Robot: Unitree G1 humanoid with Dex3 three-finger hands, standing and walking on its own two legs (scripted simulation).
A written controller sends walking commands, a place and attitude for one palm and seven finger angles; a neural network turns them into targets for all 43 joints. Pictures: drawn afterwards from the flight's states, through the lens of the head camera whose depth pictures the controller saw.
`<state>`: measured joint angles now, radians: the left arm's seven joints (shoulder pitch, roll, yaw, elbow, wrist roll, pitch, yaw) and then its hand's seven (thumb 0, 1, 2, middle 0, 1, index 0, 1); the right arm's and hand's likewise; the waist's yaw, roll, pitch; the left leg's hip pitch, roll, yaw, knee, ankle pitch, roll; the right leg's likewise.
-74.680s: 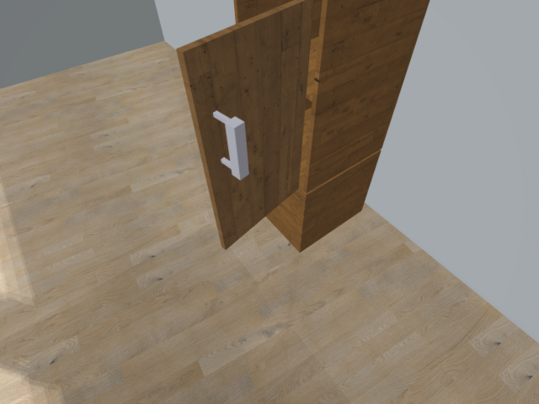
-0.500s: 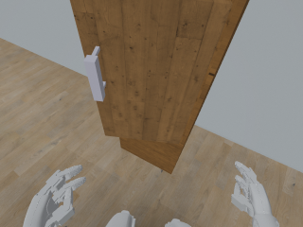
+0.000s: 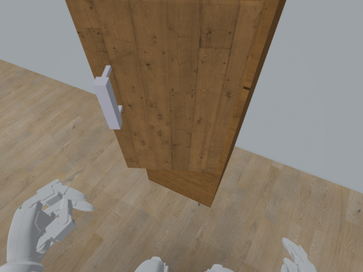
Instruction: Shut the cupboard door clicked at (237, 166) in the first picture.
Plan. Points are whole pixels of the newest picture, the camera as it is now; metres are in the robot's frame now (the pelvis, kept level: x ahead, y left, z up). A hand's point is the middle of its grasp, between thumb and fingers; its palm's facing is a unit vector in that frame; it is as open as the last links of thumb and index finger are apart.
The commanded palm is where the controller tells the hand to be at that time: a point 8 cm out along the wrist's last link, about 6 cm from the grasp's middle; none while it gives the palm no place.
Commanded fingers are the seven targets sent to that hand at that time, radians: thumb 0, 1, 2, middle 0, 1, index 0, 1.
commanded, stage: raise the hand and make a fist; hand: left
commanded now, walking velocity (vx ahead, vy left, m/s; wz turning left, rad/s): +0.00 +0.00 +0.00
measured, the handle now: (111, 98) +0.47 +0.20 +0.11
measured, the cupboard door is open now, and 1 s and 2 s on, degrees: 22 22 22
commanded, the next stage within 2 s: bring the fist close to the handle in 0.98 s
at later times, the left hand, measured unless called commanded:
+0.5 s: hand (68, 202) +0.22 +0.22 +0.09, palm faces +0.00 -1.00 -0.03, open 3.1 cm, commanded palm +0.20 +0.28 +0.11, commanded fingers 0.00 0.90 0.90 -1.30 -1.50 -1.30 -1.50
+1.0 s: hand (68, 186) +0.24 +0.21 +0.12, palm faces +0.06 -1.00 -0.05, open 3.1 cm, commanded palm +0.21 +0.26 +0.12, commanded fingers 0.00 0.90 0.90 -1.30 -1.50 -1.30 -1.50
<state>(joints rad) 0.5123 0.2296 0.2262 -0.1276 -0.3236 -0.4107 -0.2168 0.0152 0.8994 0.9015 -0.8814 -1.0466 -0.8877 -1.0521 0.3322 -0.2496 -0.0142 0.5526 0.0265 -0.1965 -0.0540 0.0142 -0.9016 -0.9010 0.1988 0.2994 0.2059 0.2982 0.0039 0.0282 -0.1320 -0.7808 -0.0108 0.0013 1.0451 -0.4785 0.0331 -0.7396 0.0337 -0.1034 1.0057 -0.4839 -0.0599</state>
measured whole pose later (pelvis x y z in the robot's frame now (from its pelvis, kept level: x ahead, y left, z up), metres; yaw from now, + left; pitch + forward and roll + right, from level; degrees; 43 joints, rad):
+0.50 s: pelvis +0.01 +0.04 +0.02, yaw +0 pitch +8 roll -3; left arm 0.38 0.26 0.12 -0.15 -0.26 -0.19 -0.21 0.01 0.90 0.90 -1.27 -1.47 -1.28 -1.48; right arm 0.26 -0.22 0.07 0.48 0.03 -0.19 -0.05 0.01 -0.90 -0.90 0.20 0.30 0.21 0.30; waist 0.03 0.04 -0.10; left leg -0.62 -0.04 0.01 0.93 -0.45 0.08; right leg -0.56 0.02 -0.09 0.86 -0.43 -0.01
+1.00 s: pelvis +0.01 +0.02 +0.03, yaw +1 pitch +7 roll -2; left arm 0.35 0.25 0.17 -0.15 -0.28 -0.23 -0.18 0.01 0.90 0.90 -1.30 -1.50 -1.30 -1.50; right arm 0.28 -0.26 0.04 0.53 0.03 -0.19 -0.04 0.01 -0.90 -0.90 0.20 0.30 0.21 0.30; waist 0.01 0.04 -0.09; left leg -0.57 -0.03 0.00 0.89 -0.43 0.06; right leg -0.52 0.02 -0.09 0.83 -0.43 -0.03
